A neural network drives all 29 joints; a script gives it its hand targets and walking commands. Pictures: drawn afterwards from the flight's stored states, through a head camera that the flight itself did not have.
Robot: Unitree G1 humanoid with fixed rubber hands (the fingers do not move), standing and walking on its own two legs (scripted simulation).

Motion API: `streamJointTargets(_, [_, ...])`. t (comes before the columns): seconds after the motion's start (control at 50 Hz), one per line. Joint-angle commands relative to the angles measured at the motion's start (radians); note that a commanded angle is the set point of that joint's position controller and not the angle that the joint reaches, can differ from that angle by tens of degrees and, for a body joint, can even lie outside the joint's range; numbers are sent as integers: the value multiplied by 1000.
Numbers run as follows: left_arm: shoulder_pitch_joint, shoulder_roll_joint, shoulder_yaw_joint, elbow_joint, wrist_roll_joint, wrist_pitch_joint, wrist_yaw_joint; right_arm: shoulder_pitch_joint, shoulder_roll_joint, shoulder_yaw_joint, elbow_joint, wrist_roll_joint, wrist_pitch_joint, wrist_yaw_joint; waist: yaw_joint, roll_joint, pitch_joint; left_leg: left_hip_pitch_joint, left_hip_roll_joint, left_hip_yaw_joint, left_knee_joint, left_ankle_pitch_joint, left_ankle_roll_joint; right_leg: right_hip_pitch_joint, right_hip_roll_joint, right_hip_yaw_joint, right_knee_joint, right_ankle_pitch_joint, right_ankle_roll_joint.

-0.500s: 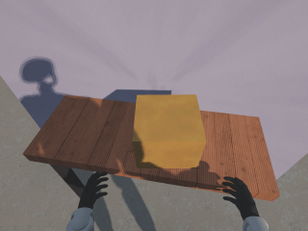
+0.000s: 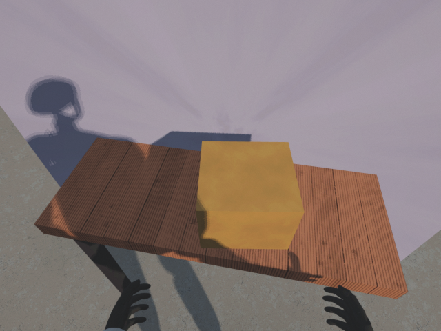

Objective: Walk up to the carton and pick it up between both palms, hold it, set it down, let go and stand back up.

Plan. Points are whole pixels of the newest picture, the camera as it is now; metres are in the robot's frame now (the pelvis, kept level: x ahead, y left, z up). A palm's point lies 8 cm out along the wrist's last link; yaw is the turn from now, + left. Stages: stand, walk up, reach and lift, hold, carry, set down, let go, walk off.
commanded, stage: set down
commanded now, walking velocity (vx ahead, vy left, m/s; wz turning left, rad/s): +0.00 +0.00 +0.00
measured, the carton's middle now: (244, 194) +0.41 -0.01 -0.04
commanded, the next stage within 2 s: let go in 0.16 s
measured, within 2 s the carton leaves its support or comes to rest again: neither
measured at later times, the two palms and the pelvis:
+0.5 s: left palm (117, 330) +0.14 +0.22 -0.09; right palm out of the picture +0.14 -0.22 -0.09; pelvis -0.01 +0.00 +0.00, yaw +1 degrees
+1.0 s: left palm out of the picture +0.06 +0.23 -0.13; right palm out of the picture +0.04 -0.25 -0.14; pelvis -0.02 +0.00 -0.01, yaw -2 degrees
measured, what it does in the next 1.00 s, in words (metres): stands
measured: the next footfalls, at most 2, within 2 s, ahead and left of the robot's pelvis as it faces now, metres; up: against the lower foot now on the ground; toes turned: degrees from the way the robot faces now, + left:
none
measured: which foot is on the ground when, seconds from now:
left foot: down 0.00-1.00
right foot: down 0.00-1.00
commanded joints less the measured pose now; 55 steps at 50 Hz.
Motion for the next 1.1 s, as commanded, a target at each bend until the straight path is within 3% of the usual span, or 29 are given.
streamJointTargets(0.0, [-77,119,65,-189,36,11,-19,-114,-151,-68,-129,-21,-46,-16,-16,42,-122,132,-38,22,-4,407,-32,-94,33,-65,-64,298,-26])
streamJointTargets(0.12, [-107,126,65,-165,36,51,-29,-134,-144,-60,-107,-42,-22,-15,-15,32,-100,115,-37,23,-2,371,-28,-111,32,-70,-62,260,-26])
streamJointTargets(0.42, [-153,146,57,-134,18,52,-34,-147,-149,-68,-71,-62,-34,-17,-27,18,-117,79,-43,21,11,306,-17,-105,25,-61,-30,268,-20])
streamJointTargets(0.7, [-182,148,58,-147,12,79,-25,-140,-141,-72,-126,-68,1,-15,-18,28,-82,29,-45,39,-17,184,-4,-113,13,-45,-28,167,-25])
streamJointTargets(0.72, [22,166,83,29,68,1,-40,-28,-189,-76,-21,-54,153,-24,19,152,-107,-45,88,-32,61,402,16,-188,-70,40,48,336,12])
streamJointTargets(0.74, [81,182,84,55,53,-25,-50,23,-205,-87,-26,-51,222,-25,1,108,-116,-55,81,-22,66,225,28,-187,-65,50,44,253,15])
streamJointTargets(0.76, [36,177,79,58,45,-39,-56,25,-190,-92,-29,-53,251,-24,-20,56,-75,-95,67,-19,66,121,26,-209,-60,60,44,276,12])
streamJointTargets(0.8, [-34,163,72,58,42,-60,-58,68,-173,-86,-29,-50,268,-21,-51,-8,-180,-92,53,-7,95,123,24,-141,-72,72,89,436,-13])
streamJointTargets(0.82, [-29,150,71,72,38,-63,-59,76,-174,-86,-17,-50,270,-21,-51,-16,-191,-87,45,0,96,78,20,-161,-68,81,86,418,-21])
streamJointTargets(0.96, [21,148,78,168,37,-68,-43,82,-162,-87,49,-54,267,-28,-44,-32,-82,-137,63,-26,71,14,42,-293,-60,123,55,228,-37])
streamJointTargets(1.08, [87,126,79,262,33,-71,-29,141,-163,-84,131,-54,257,-41,-34,7,-47,-160,74,-46,13,-10,60,-298,-48,134,52,148,-36])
